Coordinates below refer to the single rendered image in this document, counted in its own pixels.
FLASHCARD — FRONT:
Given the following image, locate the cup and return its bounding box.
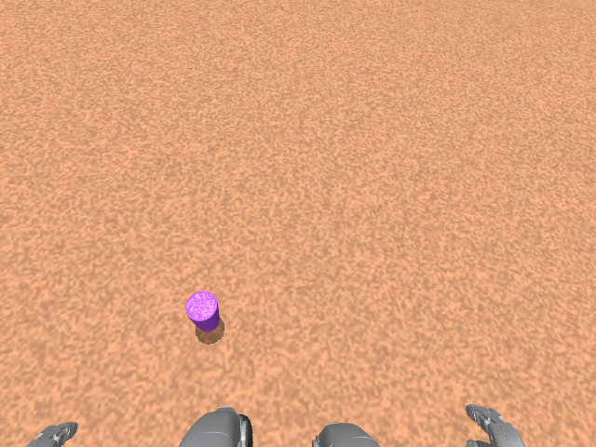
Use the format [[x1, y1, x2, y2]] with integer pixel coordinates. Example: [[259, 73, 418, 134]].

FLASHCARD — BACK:
[[185, 291, 220, 332]]

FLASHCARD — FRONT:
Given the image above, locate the left robot hand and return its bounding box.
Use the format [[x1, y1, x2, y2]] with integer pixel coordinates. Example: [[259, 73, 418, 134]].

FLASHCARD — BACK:
[[26, 422, 78, 447]]

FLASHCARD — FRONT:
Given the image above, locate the right robot hand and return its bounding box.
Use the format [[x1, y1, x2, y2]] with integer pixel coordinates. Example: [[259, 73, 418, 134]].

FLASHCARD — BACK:
[[466, 404, 526, 447]]

